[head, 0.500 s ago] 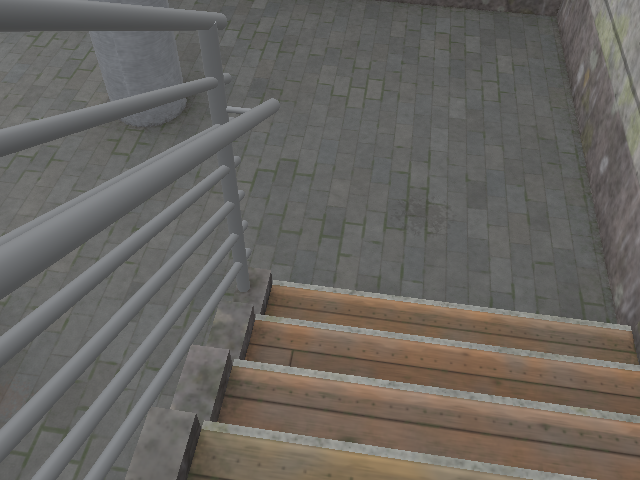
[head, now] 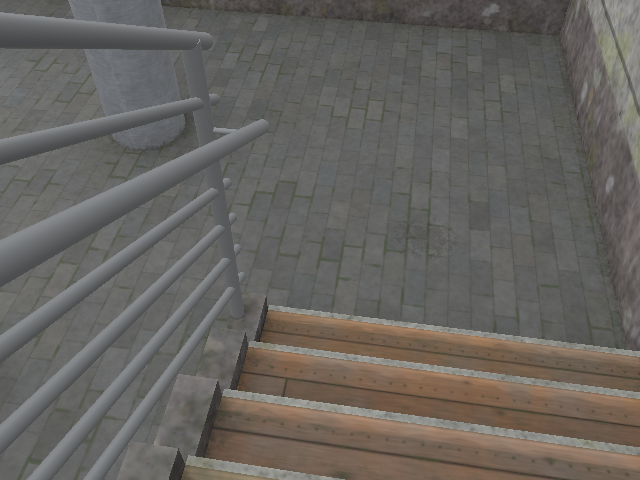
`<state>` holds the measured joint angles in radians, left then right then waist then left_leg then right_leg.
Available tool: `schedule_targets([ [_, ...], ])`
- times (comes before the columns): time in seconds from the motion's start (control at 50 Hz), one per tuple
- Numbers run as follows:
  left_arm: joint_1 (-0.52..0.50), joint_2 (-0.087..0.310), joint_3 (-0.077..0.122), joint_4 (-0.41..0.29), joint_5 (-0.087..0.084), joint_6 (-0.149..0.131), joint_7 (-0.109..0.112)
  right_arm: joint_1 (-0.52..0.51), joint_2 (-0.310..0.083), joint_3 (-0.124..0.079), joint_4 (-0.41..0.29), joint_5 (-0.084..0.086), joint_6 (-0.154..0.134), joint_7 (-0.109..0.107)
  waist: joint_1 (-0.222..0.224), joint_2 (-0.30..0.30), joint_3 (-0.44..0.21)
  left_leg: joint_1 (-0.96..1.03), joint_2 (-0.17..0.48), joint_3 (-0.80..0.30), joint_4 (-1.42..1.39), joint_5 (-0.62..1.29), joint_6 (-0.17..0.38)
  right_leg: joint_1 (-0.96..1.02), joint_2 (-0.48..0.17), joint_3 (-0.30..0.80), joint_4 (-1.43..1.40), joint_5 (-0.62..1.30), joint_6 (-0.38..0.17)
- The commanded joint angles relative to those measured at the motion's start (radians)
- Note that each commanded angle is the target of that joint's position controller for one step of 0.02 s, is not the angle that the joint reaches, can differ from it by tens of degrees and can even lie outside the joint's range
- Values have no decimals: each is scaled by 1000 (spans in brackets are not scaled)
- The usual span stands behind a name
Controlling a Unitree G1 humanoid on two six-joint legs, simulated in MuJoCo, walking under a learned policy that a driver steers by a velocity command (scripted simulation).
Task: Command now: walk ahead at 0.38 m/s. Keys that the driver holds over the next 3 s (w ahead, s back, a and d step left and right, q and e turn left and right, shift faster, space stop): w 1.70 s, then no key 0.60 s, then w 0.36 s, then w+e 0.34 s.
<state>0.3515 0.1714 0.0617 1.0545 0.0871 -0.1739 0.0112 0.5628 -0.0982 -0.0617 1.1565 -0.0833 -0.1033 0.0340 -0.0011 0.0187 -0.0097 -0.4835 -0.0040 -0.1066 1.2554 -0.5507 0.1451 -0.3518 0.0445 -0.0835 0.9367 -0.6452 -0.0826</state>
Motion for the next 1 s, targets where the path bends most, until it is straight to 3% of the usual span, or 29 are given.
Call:
schedule_targets([
  [0.02,451,117,-11,151,6,22,-54,-371,-85,-13,-235,20,-59,-6,127,-55,251,-997,-41,-208,268,182,24,410,-482,860,-502,328,-336],
  [0.06,93,5,-48,47,21,52,-64,-159,-38,19,-162,-37,-23,-36,-32,84,148,-718,47,-172,195,478,-5,78,-372,581,-436,396,-259],
  [0.1,-95,-121,-99,-58,2,27,-8,-143,-20,47,-165,-90,-6,0,-70,56,142,-358,108,-49,-101,935,-18,-337,-154,234,-361,358,-146],
  [0.14,43,-67,-125,-35,-2,-5,32,-199,-60,43,-191,-60,2,32,-38,-12,89,-16,89,101,-285,1234,-71,-543,-78,93,-268,172,-110],
  [0.2,176,67,-120,9,-13,-3,-3,-358,-103,45,-278,-24,19,39,0,-61,103,261,42,187,-391,1024,-129,-601,-89,119,-237,68,-98],
  [0.24,190,112,-113,19,-32,-2,-24,-327,-157,43,-287,-47,30,30,-20,-55,134,122,50,135,-407,808,-123,-338,-186,260,-109,227,-147],
  [0.28,296,127,-97,55,-71,23,-12,-534,-175,46,-351,-17,29,22,100,-56,168,-42,35,154,-834,485,-90,66,-208,364,-60,383,-172],
  [0.32,221,156,-71,65,-19,72,-60,-156,-175,50,-215,12,16,16,-48,-12,104,294,47,163,-1052,746,-52,80,-188,392,265,624,-176],
  [0.34,299,103,-70,101,34,67,-105,175,-229,16,-121,16,3,1,-114,84,-66,726,86,108,-833,831,51,-91,-106,289,564,722,-106],
  [0.36,339,-5,-66,103,0,74,-115,254,-306,-2,-91,-7,15,12,-107,271,-235,1080,250,-64,-550,1227,276,-493,66,165,1084,-90,-13],
  [0.4,-74,56,-69,-139,-20,46,-101,81,-281,-14,-117,1,-6,29,-170,60,40,924,369,-361,-814,493,270,-1030,-11,165,998,92,-15],
  [0.42,-99,109,-51,-138,11,50,-83,-97,-101,53,-169,12,-12,41,-73,-90,80,660,315,-241,-843,377,189,-911,-103,198,646,352,-39],
  [0.44,-66,107,-48,-116,20,52,-72,-200,31,98,-195,-29,-25,29,-10,-98,90,432,283,-158,-850,453,169,-734,-185,243,432,548,-61],
  [0.46,-24,75,-48,-65,26,63,-65,-226,61,115,-202,-18,-25,10,30,-59,158,91,240,-65,-875,485,170,-500,-227,213,186,709,-80],
  [0.52,-24,6,-69,-79,45,87,-77,-45,-63,104,-131,19,-25,-6,27,46,34,-103,179,-51,-776,534,173,-241,-150,96,215,758,-22],
  [0.54,-117,5,-77,-103,52,82,-71,-3,7,122,-120,13,-43,-31,-41,-48,20,138,177,-42,-692,493,129,-458,-227,205,-60,1001,6],
  [0.6,-204,50,-79,-148,-2,91,-66,-67,-106,111,-154,-9,-41,-16,-17,15,59,-314,61,41,-624,216,56,57,-137,59,-234,1224,35],
  [0.66,-108,115,-67,-156,56,114,-65,-20,-118,119,-151,-16,-39,11,44,20,113,-199,147,-108,-461,250,91,79,-118,77,-97,994,39],
  [0.7,-273,166,-49,-189,-12,112,-58,28,-112,111,-134,29,-12,-24,-56,-39,166,173,163,-160,-389,244,70,-117,-166,128,-591,809,13],
  [0.74,31,182,-28,-75,-44,76,-63,24,-207,83,-115,-15,32,14,56,-91,71,138,104,-97,-92,491,55,303,-96,1,-627,946,-1],
  [0.76,416,301,15,6,-48,58,-65,117,-160,80,-109,-32,21,65,156,-248,-166,-134,-1,11,309,542,-22,833,-188,48,-304,1344,-166],
  [0.78,495,349,32,13,-9,75,-85,198,-62,99,-115,13,10,86,173,-361,-368,-458,-120,84,848,-332,-105,1157,-433,324,-166,1752,-412],
  [0.8,539,336,39,35,40,89,-86,21,-78,98,-209,43,0,85,253,-180,-263,-776,-125,36,1005,-330,-119,1159,-462,485,-240,1614,-391],
  [0.82,413,365,58,4,19,89,-81,-140,-96,91,-313,63,-11,62,226,-137,-106,-1006,-61,29,936,-195,-133,985,-521,599,-362,1110,-391],
  [0.84,217,245,20,-24,17,91,-74,-178,-107,85,-301,42,-5,28,120,48,20,-895,54,-17,683,64,-110,629,-455,504,-434,720,-286],
  [0.88,-30,-28,-74,-99,24,65,-49,-134,-54,97,-254,4,6,9,-58,54,148,-489,190,-59,223,469,-34,-75,-314,317,-573,612,-203],
  [0.92,-29,-15,-84,-106,-26,33,-35,-150,-42,91,-223,-32,23,36,-32,-17,134,-244,170,42,-106,698,-36,-310,-245,210,-619,489,-241],
  [0.96,122,90,-70,-32,-8,21,-28,-126,-24,107,-204,-31,23,58,-19,-66,65,-248,152,48,-36,816,-83,-266,-216,255,-462,519,-264],
  [1.0,263,56,-86,12,-29,11,11,-320,-72,116,-261,-22,2,51,81,12,20,-622,187,-27,-347,979,-140,168,-263,322,-325,656,-229],
])
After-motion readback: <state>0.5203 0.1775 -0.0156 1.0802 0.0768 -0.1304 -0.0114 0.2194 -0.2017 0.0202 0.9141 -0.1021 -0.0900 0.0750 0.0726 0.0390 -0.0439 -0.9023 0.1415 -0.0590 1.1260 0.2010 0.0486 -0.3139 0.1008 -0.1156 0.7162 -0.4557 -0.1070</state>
